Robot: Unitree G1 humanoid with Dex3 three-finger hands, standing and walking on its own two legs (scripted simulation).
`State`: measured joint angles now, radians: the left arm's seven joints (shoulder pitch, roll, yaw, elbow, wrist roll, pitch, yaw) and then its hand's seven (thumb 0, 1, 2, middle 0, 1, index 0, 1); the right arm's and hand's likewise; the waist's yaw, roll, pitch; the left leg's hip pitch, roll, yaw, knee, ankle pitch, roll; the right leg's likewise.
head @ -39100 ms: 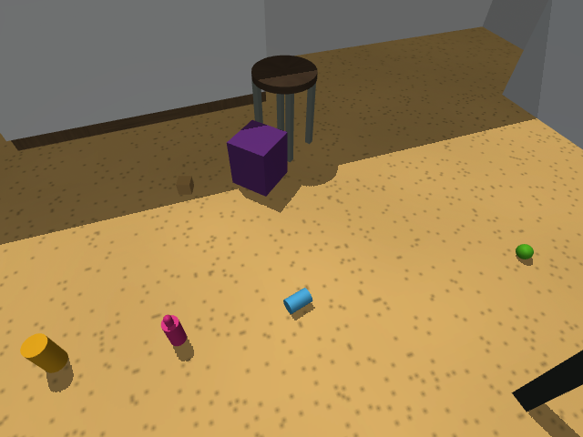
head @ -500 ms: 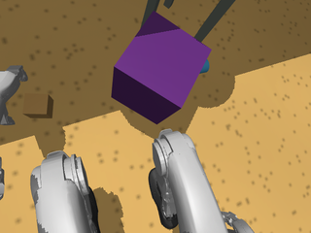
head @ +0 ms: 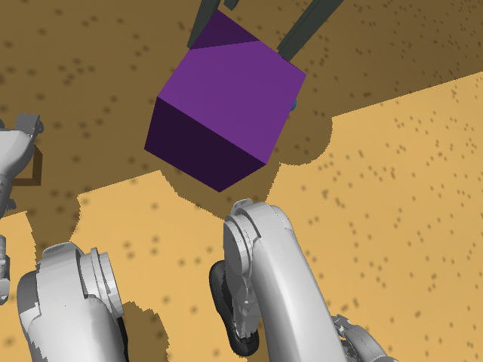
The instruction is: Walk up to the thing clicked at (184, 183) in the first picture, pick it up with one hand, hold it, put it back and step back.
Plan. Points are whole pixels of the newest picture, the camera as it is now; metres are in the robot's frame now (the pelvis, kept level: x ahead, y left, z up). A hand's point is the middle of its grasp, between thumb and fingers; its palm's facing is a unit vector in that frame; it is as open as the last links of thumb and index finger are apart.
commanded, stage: rest palm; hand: left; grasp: from above
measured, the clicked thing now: (16, 165) +0.48 +0.27 -0.28
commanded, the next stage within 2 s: close in 1.30 s
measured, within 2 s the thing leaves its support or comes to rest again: neither
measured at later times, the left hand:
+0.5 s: hand (8, 177) +0.45 +0.27 -0.25, palm faces -0.54 -0.06 -0.84, open 14.2 cm
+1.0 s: hand (15, 168) +0.47 +0.26 -0.25, palm faces -0.46 -0.03 -0.89, open 14.1 cm
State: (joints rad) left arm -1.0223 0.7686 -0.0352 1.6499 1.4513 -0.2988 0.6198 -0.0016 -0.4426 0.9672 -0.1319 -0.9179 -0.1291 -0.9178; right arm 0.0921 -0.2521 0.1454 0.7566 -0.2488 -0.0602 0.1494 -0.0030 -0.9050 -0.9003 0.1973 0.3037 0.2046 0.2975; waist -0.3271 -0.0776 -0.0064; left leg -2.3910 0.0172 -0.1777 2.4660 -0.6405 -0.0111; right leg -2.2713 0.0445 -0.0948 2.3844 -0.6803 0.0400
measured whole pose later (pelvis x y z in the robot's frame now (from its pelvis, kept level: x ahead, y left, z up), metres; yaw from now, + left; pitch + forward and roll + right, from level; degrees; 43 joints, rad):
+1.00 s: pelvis +0.01 +0.00 -0.01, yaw -4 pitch +30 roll -12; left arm -1.03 0.85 0.01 1.71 1.32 -0.21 0.63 0.00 -0.49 1.00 -0.08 -0.94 -0.08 -0.95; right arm 0.05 -0.28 0.24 0.72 -0.27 -0.19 0.23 0.00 -0.91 -0.90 0.20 0.30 0.20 0.30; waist -0.37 -0.11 0.09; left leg -2.38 0.04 -0.23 2.54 -0.71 -0.01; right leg -2.26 0.08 -0.13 2.42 -0.70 0.06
